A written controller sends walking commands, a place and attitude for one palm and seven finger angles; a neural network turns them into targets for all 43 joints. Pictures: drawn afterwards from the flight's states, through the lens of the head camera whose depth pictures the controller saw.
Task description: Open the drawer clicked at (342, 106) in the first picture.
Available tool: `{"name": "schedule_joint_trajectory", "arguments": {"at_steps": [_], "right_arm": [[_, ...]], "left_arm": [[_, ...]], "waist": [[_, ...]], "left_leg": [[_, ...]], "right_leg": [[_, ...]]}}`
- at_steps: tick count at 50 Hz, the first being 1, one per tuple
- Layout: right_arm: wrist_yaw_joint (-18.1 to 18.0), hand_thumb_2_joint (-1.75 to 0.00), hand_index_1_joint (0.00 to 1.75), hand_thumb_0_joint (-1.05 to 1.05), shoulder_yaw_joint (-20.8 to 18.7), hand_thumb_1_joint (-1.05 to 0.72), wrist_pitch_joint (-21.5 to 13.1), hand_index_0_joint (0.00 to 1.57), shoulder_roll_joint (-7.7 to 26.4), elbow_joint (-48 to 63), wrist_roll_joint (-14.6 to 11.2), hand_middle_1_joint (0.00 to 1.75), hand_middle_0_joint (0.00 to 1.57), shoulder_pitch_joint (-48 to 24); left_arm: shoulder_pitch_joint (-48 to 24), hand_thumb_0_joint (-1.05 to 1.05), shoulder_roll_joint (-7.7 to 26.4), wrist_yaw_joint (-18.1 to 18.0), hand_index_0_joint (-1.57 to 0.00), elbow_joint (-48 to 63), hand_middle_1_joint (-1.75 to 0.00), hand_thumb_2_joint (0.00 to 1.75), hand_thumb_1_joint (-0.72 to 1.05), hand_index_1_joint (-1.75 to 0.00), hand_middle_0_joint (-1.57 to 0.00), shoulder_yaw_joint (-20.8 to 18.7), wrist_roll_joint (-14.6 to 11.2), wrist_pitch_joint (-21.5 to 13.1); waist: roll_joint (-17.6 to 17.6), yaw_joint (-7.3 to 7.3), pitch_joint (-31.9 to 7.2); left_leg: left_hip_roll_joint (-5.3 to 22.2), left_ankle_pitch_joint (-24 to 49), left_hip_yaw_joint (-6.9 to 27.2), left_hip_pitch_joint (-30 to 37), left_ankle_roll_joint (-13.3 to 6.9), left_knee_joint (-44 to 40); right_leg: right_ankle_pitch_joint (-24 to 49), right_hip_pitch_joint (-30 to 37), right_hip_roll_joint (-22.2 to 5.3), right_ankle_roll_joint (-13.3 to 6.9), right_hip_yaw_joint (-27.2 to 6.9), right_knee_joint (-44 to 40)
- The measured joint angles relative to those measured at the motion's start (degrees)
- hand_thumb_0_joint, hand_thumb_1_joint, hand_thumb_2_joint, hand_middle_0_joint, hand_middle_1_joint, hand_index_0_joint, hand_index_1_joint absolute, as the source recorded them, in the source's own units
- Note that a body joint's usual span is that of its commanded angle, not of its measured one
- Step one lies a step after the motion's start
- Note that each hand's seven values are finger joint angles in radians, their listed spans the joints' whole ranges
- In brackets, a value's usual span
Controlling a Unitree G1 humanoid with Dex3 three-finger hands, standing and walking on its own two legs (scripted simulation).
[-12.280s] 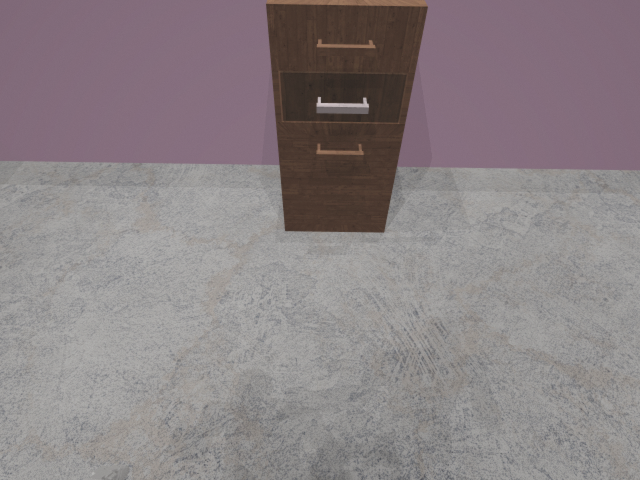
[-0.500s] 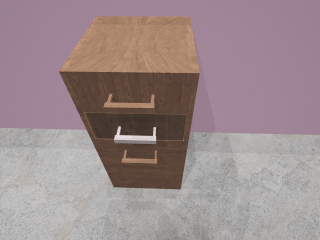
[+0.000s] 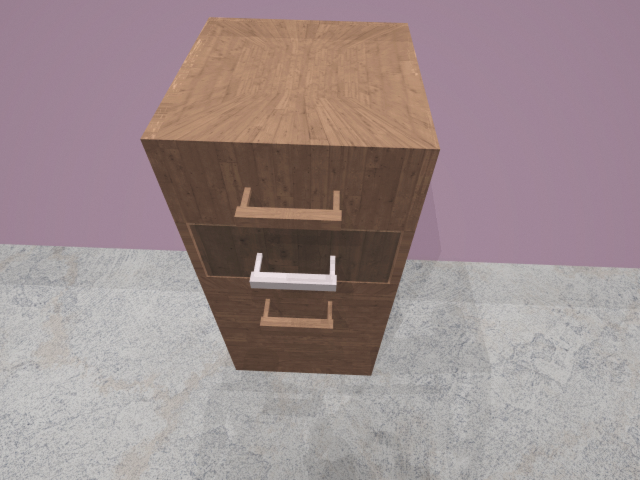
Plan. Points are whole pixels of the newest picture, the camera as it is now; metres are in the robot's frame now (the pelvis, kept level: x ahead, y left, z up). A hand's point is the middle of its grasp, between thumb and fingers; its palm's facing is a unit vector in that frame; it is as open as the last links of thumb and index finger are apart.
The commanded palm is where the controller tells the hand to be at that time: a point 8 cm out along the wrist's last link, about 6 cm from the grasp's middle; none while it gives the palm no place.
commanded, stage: come to a stop and stand still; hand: left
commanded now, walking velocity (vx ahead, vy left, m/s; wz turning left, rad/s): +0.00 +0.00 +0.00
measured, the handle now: (294, 271) +0.50 +0.08 -0.14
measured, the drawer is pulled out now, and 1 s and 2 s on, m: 0.00 0.00 0.00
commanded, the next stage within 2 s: look again from close up in 1.06 s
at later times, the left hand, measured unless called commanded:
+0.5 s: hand out of the picture +0.00 +0.14 -0.17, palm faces +0.03 -0.98 -0.19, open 7.3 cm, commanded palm none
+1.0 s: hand out of the picture -0.03 +0.11 -0.17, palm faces +0.03 -0.99 -0.16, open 7.3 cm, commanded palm none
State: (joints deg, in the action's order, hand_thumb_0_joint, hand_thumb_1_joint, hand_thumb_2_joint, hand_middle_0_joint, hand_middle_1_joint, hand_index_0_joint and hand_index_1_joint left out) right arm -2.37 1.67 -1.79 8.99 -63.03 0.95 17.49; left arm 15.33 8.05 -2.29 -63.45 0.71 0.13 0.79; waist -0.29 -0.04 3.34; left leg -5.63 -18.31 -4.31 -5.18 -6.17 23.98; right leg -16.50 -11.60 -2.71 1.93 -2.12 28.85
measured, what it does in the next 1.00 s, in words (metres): stands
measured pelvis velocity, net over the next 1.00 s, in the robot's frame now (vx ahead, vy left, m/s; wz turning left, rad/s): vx -0.01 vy -0.04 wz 0.00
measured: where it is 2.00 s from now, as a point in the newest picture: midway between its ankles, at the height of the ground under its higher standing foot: outside the picture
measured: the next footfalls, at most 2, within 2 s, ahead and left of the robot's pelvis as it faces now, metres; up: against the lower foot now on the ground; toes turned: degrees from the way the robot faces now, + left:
none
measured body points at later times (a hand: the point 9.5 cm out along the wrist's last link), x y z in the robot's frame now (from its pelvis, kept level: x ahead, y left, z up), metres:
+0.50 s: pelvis +0.01 -0.02 +0.00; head +0.02 -0.03 +0.45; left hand +0.00 +0.19 -0.16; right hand +0.00 -0.24 -0.16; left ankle -0.06 +0.04 -0.74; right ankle -0.01 -0.16 -0.74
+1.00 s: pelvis -0.01 -0.04 +0.01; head +0.01 -0.04 +0.45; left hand -0.03 +0.16 -0.16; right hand -0.02 -0.25 -0.16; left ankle -0.06 +0.04 -0.74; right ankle -0.01 -0.16 -0.74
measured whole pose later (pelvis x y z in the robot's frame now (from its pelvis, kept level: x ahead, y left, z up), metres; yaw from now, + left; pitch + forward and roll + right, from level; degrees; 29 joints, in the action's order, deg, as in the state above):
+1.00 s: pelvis -0.01 -0.04 +0.01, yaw +0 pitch -1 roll +0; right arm -2.0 1.4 -1.7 7.1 -66.5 0.6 16.6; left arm 17.8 6.7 -2.1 -64.4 1.3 0.4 -0.6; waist 0.1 -0.4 2.8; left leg -1.9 -16.9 -3.0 -5.2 -2.4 22.8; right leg -14.2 -10.6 0.7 -0.8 -0.4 25.6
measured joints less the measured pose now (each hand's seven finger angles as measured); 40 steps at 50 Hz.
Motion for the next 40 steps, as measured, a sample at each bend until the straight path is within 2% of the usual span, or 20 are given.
{"name": "schedule_joint_trajectory", "arguments": {"at_steps": [11, 40], "right_arm": [[-0.22, -0.9, 0.3, 0.01, -0.26, -0.91, 0.06, 0.2, -0.19, -1.06, -0.16, 0.3, 0.2, -0.89], [0.25, -0.9, 0.3, 0.01, -0.31, -0.91, 0.06, 0.2, -1.15, -3.15, -0.32, 0.3, 0.2, -1.37]], "left_arm": [[0.26, 0.01, -0.55, -0.28, -0.2, -0.73, -0.3, 0.9, 0.92, -0.3, -0.2, -0.07, 0.12, -0.16], [1.92, 0.01, -0.97, 0.12, -0.2, -0.91, -0.3, 0.9, 0.92, -0.3, -0.2, 0.57, 0.26, -1.11]], "waist": [[-0.25, -0.1, 0.22], [0.29, -0.27, -0.41]], "left_leg": [[0.59, -0.65, 0.14, 1.19, 0.58, -0.22], [3.29, 0.96, 0.98, 0.7, 3.28, -1.19]], "right_leg": [[-0.61, 1.15, 0.55, 0.36, 0.15, -0.22], [1.72, 1.44, 3.08, -2.22, 1.33, -2.8]]}}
